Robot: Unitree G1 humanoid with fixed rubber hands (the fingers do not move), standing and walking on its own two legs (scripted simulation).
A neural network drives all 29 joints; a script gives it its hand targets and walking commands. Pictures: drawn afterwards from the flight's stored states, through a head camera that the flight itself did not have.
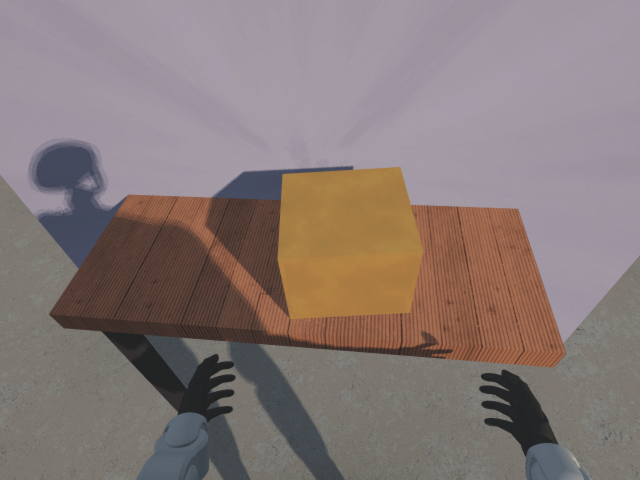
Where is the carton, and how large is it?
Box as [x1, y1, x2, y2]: [278, 167, 422, 318]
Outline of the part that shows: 400,167 291,173 282,175 278,263 290,318 409,312 422,255 422,248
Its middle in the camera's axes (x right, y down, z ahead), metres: +0.04 +0.01 +0.67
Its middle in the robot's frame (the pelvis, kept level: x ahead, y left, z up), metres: +0.49 -0.01 -0.03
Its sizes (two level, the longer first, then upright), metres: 0.204 0.191 0.162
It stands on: a table, 0.66 m high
